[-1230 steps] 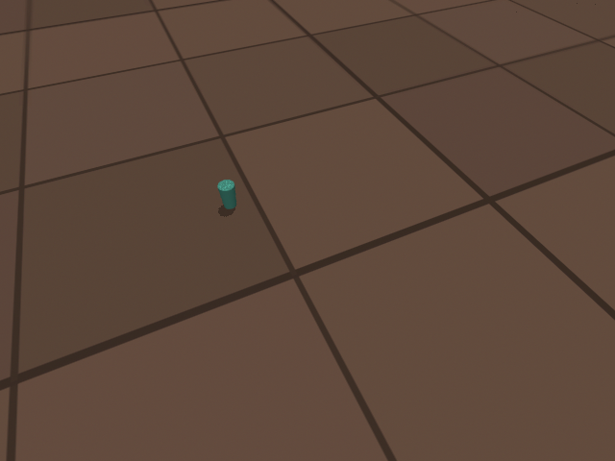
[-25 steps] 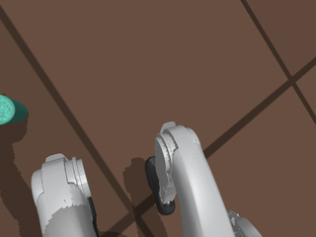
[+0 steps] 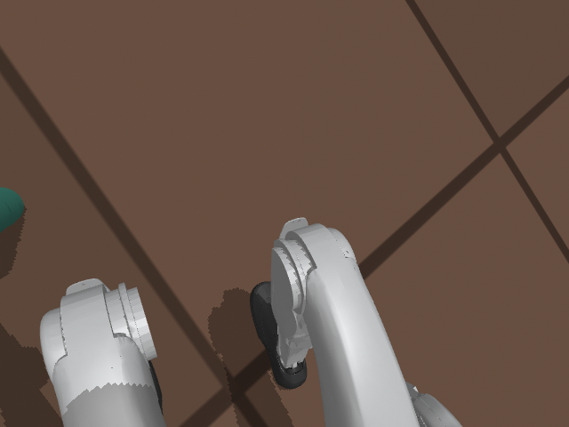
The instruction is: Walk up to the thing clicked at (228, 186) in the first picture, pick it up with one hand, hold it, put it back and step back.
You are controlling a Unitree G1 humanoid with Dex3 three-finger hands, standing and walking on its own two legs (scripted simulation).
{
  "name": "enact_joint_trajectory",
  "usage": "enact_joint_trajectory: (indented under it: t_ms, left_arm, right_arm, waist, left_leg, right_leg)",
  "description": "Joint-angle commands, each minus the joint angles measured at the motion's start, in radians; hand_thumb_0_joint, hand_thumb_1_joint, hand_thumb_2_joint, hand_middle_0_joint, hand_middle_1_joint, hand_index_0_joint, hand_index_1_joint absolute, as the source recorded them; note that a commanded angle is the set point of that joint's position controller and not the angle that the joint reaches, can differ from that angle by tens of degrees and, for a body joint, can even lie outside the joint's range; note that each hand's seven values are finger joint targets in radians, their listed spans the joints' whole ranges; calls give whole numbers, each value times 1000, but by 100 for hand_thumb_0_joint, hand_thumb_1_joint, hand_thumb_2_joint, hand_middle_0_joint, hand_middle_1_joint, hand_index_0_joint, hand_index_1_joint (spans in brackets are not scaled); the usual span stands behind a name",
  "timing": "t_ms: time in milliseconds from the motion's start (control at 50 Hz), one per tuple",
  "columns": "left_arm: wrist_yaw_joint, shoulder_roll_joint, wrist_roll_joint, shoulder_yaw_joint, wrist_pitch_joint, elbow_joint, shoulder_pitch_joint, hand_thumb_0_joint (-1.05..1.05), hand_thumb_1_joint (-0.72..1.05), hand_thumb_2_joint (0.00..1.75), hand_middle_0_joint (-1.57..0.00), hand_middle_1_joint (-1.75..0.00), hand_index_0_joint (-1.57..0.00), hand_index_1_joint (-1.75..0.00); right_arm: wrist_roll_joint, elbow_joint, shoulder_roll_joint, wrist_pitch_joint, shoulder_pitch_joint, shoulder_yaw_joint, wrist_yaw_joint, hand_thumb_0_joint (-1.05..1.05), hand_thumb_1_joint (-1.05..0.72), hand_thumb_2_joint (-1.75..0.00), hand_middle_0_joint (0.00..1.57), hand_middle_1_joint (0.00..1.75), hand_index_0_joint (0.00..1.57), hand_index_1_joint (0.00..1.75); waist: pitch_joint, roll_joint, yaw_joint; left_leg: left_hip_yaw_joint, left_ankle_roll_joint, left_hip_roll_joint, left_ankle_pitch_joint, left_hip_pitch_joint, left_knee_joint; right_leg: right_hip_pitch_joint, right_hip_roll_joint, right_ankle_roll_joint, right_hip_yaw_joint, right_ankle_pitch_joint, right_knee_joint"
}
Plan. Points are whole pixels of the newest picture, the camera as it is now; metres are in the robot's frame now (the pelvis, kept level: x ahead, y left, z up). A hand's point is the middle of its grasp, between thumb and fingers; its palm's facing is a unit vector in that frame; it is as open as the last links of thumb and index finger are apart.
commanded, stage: rest palm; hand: left
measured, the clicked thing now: out of the picture +0.44 +0.29 -0.24
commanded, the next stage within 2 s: close in 0.64 s
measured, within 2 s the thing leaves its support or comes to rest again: neither
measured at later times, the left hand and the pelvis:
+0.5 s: hand out of the picture +0.46 +0.33 -0.18, palm faces -0.49 -0.05 -0.87, open 14.8 cm; pelvis +0.00 +0.00 +0.00, yaw +0 degrees
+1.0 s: hand out of the picture +0.46 +0.32 -0.18, palm faces -0.51 -0.05 -0.86, open 14.3 cm; pelvis +0.00 +0.00 +0.00, yaw +0 degrees
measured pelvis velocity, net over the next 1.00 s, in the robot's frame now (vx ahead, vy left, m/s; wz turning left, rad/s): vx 0.00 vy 0.00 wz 0.00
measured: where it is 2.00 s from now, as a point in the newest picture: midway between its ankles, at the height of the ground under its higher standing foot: (220, 389)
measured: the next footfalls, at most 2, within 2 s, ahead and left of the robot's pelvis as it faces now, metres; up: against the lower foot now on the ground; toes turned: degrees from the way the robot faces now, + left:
none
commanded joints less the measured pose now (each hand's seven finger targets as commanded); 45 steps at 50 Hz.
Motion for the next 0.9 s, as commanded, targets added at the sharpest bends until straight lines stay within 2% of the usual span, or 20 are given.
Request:
enact_joint_trajectory:
  t_ms: [0, 60, 120, 180, 220, 280, 340, 400, 460, 500, 520, 560, 580, 620, 660, 700, 740, 800, 860, 880]
  left_arm:
    - [47, 83, -44, 4, -33, -148, -295, 0, -60, 104, -13, -88, -6, -95]
    - [35, 41, -57, -16, -44, -141, -292, 0, -60, 105, -13, -91, -7, -98]
    - [50, 124, -48, 32, -55, -162, -269, 0, -60, 107, -13, -91, -6, -98]
    - [58, 47, -48, -11, -65, -159, -281, 0, -61, 108, -11, -96, -5, -102]
    - [74, 124, -44, 32, -66, -154, -280, 0, -61, 107, -9, -97, -4, -102]
    - [83, 50, -34, 3, -63, -137, -302, 0, -57, 110, -11, -99, -6, -105]
    - [99, 136, -24, 39, -57, -132, -282, 0, -59, 107, -10, -101, -5, -106]
    - [89, 50, -35, -3, -50, -120, -309, 0, -58, 109, -9, -104, -5, -108]
    - [87, 125, -27, 27, -39, -150, -294, 0, -57, 108, -10, -104, -6, -108]
    - [80, 37, -48, -7, -35, -140, -312, 0, -56, 110, -9, -106, -6, -110]
    - [72, 31, -50, -16, -33, -131, -303, 0, -56, 109, -9, -107, -6, -111]
    - [69, 96, -56, 10, -32, -140, -310, 0, -56, 108, -9, -107, -6, -110]
    - [62, 92, -53, 2, -29, -120, -292, 0, -55, 107, -9, -107, -6, -110]
    - [45, -5, -69, -41, -33, -133, -316, 0, -57, 110, -9, -108, -6, -112]
    - [48, 116, -66, 6, -39, -156, -313, 0, -57, 110, -10, -108, -6, -112]
    - [46, 75, -57, -2, -41, -135, -278, 0, -53, 111, -10, -112, -8, -115]
    - [42, 17, -69, -27, -49, -128, -297, 0, -51, 108, -10, -111, -8, -113]
    - [47, 134, -49, 21, -53, -124, -269, 0, -47, 107, -13, -111, -12, -112]
    - [47, 46, -50, -18, -59, -113, -274, 0, -43, 110, -16, -113, -14, -115]
    - [50, 82, -51, -5, -60, -110, -282, 0, -43, 107, -14, -114, -14, -114]
  right_arm:
    - [11, -5, -305, -16, 194, -83, -16, 0, -91, -91, 20, 30, 20, 30]
    - [1, -3, -294, -23, 189, -68, -10, 0, -91, -91, 20, 30, 20, 30]
    - [8, 6, -323, -17, 208, -83, -17, 0, -91, -91, 20, 30, 20, 30]
    - [3, 4, -291, -20, 196, -63, -10, 0, -91, -91, 20, 30, 20, 30]
    - [6, 8, -318, -18, 210, -76, -14, 0, -91, -91, 20, 30, 20, 30]
    - [-5, 13, -306, -24, 208, -70, -5, 0, -91, -91, 20, 30, 20, 30]
    - [0, 7, -320, -23, 204, -77, -11, 0, -91, -91, 20, 30, 20, 30]
    - [-8, 8, -303, -32, 194, -72, -1, 0, -91, -91, 20, 30, 20, 30]
    - [1, 12, -326, -28, 205, -88, -11, 0, -91, -91, 20, 30, 20, 30]
    - [-4, 14, -315, -30, 199, -89, -3, 0, -91, -91, 20, 30, 20, 30]
    - [-4, 13, -313, -31, 196, -83, -2, 0, -91, -91, 20, 30, 20, 30]
    - [5, 15, -327, -26, 203, -87, -10, 0, -91, -91, 20, 30, 20, 30]
    - [4, 12, -320, -25, 202, -82, -9, 0, -91, -91, 20, 30, 20, 30]
    - [-5, 9, -296, -31, 197, -68, -1, 0, -91, -91, 20, 30, 20, 30]
    - [7, 9, -334, -24, 203, -80, -14, 0, -91, -91, 20, 30, 20, 30]
    - [4, 5, -317, -22, 201, -77, -12, 0, -91, -91, 20, 30, 20, 30]
    - [-2, 2, -313, -22, 198, -72, -9, 0, -91, -91, 20, 30, 20, 30]
    - [6, -5, -333, -20, 196, -72, -16, 0, -91, -91, 20, 30, 20, 30]
    - [-3, -10, -309, -22, 201, -56, -9, 0, -91, -91, 20, 30, 20, 30]
    - [-3, -8, -323, -24, 195, -63, -10, 0, -91, -91, 20, 30, 20, 30]
  waist:
    - [-539, 336, -76]
    - [-534, 328, -94]
    - [-525, 348, -74]
    - [-546, 322, -93]
    - [-540, 319, -82]
    - [-524, 340, -111]
    - [-522, 338, -77]
    - [-497, 317, -107]
    - [-538, 342, -77]
    - [-540, 335, -103]
    - [-535, 344, -109]
    - [-537, 331, -91]
    - [-532, 342, -86]
    - [-521, 302, -117]
    - [-527, 325, -86]
    - [-548, 328, -83]
    - [-531, 293, -113]
    - [-516, 302, -75]
    - [-536, 290, -112]
    - [-524, 296, -103]
  left_leg:
    - [71, 23, 12, 80, 416, -295]
    - [76, 24, 10, 84, 415, -277]
    - [82, 21, 9, 99, 406, -294]
    - [82, 26, 11, 102, 410, -281]
    - [84, 27, 9, 108, 396, -281]
    - [73, 20, 11, 111, 432, -288]
    - [84, 24, 9, 88, 398, -299]
    - [79, 25, 11, 67, 399, -286]
    - [85, 23, 10, 94, 421, -298]
    - [71, 19, 13, 98, 429, -298]
    - [74, 20, 12, 101, 433, -295]
    - [78, 22, 10, 104, 413, -297]
    - [91, 23, 8, 105, 400, -291]
    - [86, 26, 8, 93, 396, -277]
    - [87, 25, 8, 90, 400, -297]
    - [86, 21, 10, 103, 411, -298]
    - [82, 25, 7, 95, 390, -280]
    - [89, 26, 7, 90, 379, -290]
    - [84, 26, 8, 116, 404, -282]
    - [86, 28, 7, 86, 389, -281]
  right_leg:
    - [300, 38, -77, -150, 85, -194]
    - [317, 38, -76, -157, 98, -192]
    - [331, 38, -77, -151, 102, -204]
    - [346, 45, -76, -155, 115, -209]
    - [346, 42, -76, -151, 117, -208]
    - [312, 40, -76, -163, 121, -199]
    - [335, 42, -79, -154, 93, -211]
    - [300, 38, -75, -159, 80, -212]
    - [331, 37, -77, -149, 97, -215]
    - [314, 35, -76, -158, 109, -209]
    - [318, 39, -77, -161, 112, -205]
    - [331, 37, -78, -153, 112, -212]
    - [346, 40, -79, -148, 110, -209]
    - [331, 37, -75, -158, 105, -220]
    - [350, 38, -78, -149, 98, -228]
    - [357, 41, -81, -150, 105, -214]
    - [345, 40, -80, -158, 105, -223]
    - [347, 40, -80, -148, 92, -224]
    - [359, 44, -78, -158, 122, -219]
    - [347, 43, -78, -154, 96, -221]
